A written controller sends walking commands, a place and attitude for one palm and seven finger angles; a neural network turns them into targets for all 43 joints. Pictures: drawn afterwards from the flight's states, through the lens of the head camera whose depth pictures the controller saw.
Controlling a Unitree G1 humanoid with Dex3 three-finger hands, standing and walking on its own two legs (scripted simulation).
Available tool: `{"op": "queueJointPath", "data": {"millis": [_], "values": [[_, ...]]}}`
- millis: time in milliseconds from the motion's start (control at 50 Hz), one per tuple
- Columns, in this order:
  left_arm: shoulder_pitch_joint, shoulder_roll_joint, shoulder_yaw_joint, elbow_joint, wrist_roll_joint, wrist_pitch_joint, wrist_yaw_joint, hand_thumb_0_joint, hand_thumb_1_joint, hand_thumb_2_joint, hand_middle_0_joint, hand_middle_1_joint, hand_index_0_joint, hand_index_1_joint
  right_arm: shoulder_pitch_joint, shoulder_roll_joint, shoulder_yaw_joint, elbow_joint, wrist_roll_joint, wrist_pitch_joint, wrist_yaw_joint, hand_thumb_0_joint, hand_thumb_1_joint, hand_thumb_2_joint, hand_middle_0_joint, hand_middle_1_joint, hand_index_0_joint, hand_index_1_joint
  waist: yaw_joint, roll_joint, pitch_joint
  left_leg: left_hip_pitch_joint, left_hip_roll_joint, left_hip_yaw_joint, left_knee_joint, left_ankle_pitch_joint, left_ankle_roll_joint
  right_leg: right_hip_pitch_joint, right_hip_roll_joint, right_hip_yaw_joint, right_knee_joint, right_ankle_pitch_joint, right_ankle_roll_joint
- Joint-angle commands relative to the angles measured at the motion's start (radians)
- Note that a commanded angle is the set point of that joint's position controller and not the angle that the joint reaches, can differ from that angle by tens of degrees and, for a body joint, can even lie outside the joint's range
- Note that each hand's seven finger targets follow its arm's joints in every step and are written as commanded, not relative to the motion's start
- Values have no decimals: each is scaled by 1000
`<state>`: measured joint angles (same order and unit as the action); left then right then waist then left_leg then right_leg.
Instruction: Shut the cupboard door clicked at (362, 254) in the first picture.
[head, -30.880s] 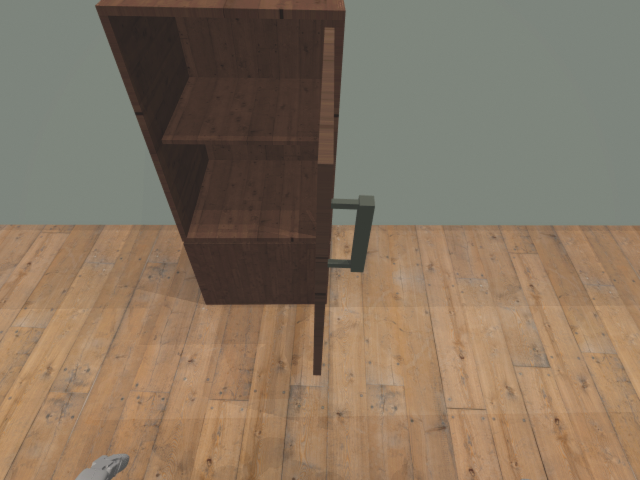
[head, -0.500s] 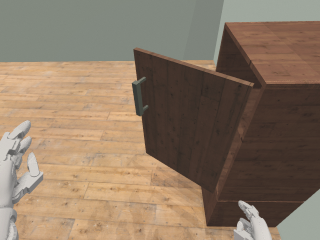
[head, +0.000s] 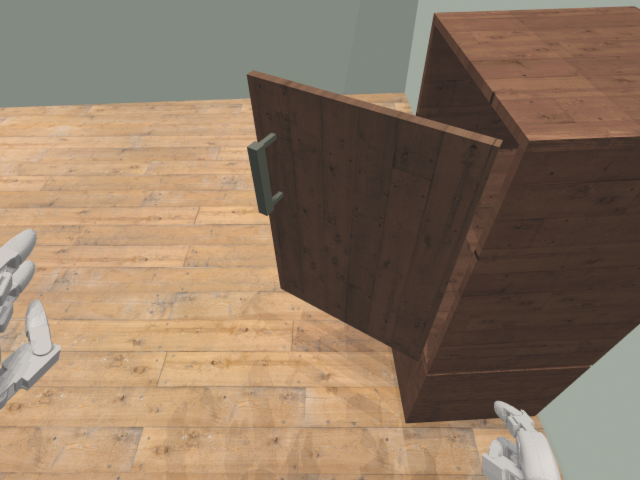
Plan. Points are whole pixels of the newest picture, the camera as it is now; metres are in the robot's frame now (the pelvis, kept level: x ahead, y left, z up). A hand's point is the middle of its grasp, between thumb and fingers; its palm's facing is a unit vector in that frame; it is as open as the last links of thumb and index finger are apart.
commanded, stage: step back with the hand held close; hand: left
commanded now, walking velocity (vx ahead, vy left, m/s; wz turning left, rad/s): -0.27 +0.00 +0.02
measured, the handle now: (268, 175) +0.62 +0.14 +0.03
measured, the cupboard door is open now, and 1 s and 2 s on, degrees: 55 55 55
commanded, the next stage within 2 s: stop stepping back and stand still in 0.68 s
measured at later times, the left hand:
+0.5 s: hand out of the picture +0.08 +0.27 +0.17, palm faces +0.50 -0.73 -0.46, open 7.4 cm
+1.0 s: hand out of the picture -0.10 +0.30 +0.18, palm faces +0.56 -0.68 -0.48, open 7.4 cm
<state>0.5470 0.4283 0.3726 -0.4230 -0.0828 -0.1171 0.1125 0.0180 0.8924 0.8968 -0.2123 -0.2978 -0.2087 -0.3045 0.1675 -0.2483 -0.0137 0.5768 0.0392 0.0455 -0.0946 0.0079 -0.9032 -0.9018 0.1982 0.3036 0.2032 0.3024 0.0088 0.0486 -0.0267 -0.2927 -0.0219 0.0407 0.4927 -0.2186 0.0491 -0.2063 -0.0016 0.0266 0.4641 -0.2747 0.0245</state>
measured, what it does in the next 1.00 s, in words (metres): walks backwards: right foot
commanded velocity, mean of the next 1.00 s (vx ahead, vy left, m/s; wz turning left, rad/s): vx -0.22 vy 0.01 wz -0.02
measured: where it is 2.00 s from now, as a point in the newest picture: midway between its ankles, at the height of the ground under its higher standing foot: outside the picture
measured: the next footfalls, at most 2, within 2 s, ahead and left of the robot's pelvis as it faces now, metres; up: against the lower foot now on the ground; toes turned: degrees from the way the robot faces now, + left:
right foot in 0.92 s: -0.22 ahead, -0.10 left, +0.00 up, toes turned +8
left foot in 1.10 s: -0.18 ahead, +0.17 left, +0.00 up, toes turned +2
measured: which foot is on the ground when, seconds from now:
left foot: down 0.00-0.92, up 0.94-1.00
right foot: down 0.00-0.72, up 0.74-0.90, down 0.92-1.00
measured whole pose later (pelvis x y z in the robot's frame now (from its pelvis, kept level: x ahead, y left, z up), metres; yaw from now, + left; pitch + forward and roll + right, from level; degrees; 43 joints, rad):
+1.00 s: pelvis -0.24 +0.01 -0.03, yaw +8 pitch -1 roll -3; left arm 0.60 0.49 0.50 -0.63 -0.06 -0.29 0.15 0.01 0.89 0.90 -0.21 -0.30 -0.21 -0.31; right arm 0.21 -0.19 -0.02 0.67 0.00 -0.09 -0.04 0.01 -0.90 -0.90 0.20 0.30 0.20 0.30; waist 0.04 0.00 -0.01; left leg -0.68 0.02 0.05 0.92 -0.32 -0.04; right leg -0.25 0.06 -0.03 0.71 -0.46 -0.03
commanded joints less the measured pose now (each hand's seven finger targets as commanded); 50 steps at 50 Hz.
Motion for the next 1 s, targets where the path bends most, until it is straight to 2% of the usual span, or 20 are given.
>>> {"op": "queueJointPath", "data": {"millis": [0,100,220,300,400,500,540,620,660,700,720,760,800,840,860,880,900,920,940,980], "values": [[-7,248,204,-248,-6,-77,35,0,900,900,-200,-300,-200,-300,-98,-118,-45,-177,-10,-47,-10,0,-900,-900,200,300,200,300,12,26,-186,57,110,-69,-52,381,5,69,-23,-12,29,396,0],[21,226,206,-212,1,-94,43,0,900,900,-200,-300,-200,-300,-89,-127,-46,-177,-13,-59,-9,0,-900,-900,200,300,200,300,9,53,-131,-133,138,-107,-112,115,21,115,-3,4,58,265,2],[-57,173,171,-229,31,-142,44,0,900,900,-200,-300,-200,-300,-75,-134,-37,-184,-12,-99,-11,0,-900,-900,200,300,200,300,-4,108,-39,-465,186,-196,-246,-441,61,234,40,-2,167,96,9],[-135,212,209,-276,59,-168,49,0,900,900,-200,-300,-200,-300,-65,-147,-45,-175,-24,-134,-12,0,-900,-900,200,300,200,300,0,155,-40,-590,238,-249,-288,-592,87,302,83,-10,284,55,16],[-61,231,247,-323,47,-199,51,0,900,900,-200,-300,-200,-300,-40,-130,-51,-161,-28,-174,3,0,-900,-900,200,300,200,300,-5,97,-109,-381,179,-186,-161,-450,46,154,52,52,180,68,-21],[-63,233,240,-302,32,-204,64,0,900,900,-200,-300,-200,-300,-25,-103,-48,-124,-41,-175,13,0,-900,-900,200,300,200,300,-19,-54,-74,-167,82,-64,94,-299,-31,-199,-98,253,-74,-200,-94],[-91,202,191,-269,31,-204,71,0,900,900,-200,-300,-200,-300,-18,-80,-38,-100,-42,-170,17,0,-900,-900,200,300,200,300,-32,-115,-54,-55,59,-40,162,-193,-51,-320,-147,267,-131,-175,-105],[-136,201,171,-203,34,-201,79,0,900,900,-200,-300,-200,-300,-19,-88,-38,-89,-37,-166,5,0,-900,-900,200,300,200,300,-40,-95,-2,-56,81,-83,69,-239,-32,-379,-70,148,-117,-267,-59],[-157,203,172,-206,37,-211,74,0,900,900,-200,-300,-200,-300,-31,-104,-37,-102,-29,-169,1,0,-900,-900,200,300,200,300,-39,-7,24,-155,136,-151,-48,-397,-8,-335,-6,85,-33,-363,-38],[-152,217,213,-215,48,-219,73,0,900,900,-200,-300,-200,-300,-71,-124,-44,-119,-29,-181,-6,0,-900,-900,200,300,200,300,-14,205,-4,-487,274,-302,-322,-654,52,8,114,-30,331,-210,-14],[-138,230,236,-237,40,-220,65,0,900,900,-200,-300,-200,-300,-83,-112,-54,-122,-38,-183,-3,0,-900,-900,200,300,200,300,11,248,-67,-565,329,-325,-384,-617,60,127,140,-71,513,-170,-15],[-170,280,266,-369,11,-231,48,0,900,900,-200,-300,-200,-300,-78,-80,-68,-116,-50,-196,16,0,-900,-900,200,300,200,300,25,201,-189,-398,303,-203,-330,-368,18,94,136,-80,591,-262,-30],[-59,290,294,-422,-2,-243,47,0,900,900,-200,-300,-200,-300,-45,-78,-77,-126,-33,-232,33,0,-900,-900,200,300,200,300,27,195,-274,-161,238,-86,-255,-317,-26,20,126,-123,430,-296,-43],[73,251,289,-379,-20,-223,52,0,900,900,-200,-300,-200,-300,-55,-63,-61,-132,-24,-238,43,0,-900,-900,200,300,200,300,21,250,-228,-121,200,13,-202,-341,-72,1,106,-143,199,-318,-53],[84,259,300,-376,-21,-217,54,0,900,900,-200,-300,-200,-300,-49,-58,-58,-123,-21,-232,45,0,-900,-900,200,300,200,300,13,200,-202,-83,151,73,-104,-332,-102,-53,70,-105,54,-337,-62],[63,280,314,-379,-19,-216,58,0,900,900,-200,-300,-200,-300,-39,-57,-57,-110,-21,-221,44,0,-900,-900,200,300,200,300,-5,26,-137,4,80,118,143,-259,-132,-250,-47,92,-144,-411,-104],[19,320,343,-386,-8,-218,70,0,900,900,-200,-300,-200,-300,-19,-74,-65,-85,-34,-205,46,0,-900,-900,200,300,200,300,-10,-159,-85,95,41,30,466,-188,-121,-531,-267,444,-322,-543,-183],[-42,297,294,-331,1,-213,77,0,900,900,-200,-300,-200,-300,-7,-85,-58,-52,-52,-186,44,0,-900,-900,200,300,200,300,-16,-225,4,-20,75,-88,643,-176,-109,-549,-390,497,-340,-479,-244],[-60,232,229,-275,13,-182,69,0,900,900,-200,-300,-200,-300,-14,-85,-54,-44,-39,-173,44,0,-900,-900,200,300,200,300,-11,-251,26,-106,58,-141,731,-165,-102,-519,-333,477,-301,-515,-241],[-198,218,194,-275,25,-157,69,0,900,900,-200,-300,-200,-300,-25,-80,-35,-57,-40,-177,24,0,-900,-900,200,300,200,300,-35,-201,96,-106,113,-132,526,-144,-76,-415,-240,328,-191,-297,-196]]}}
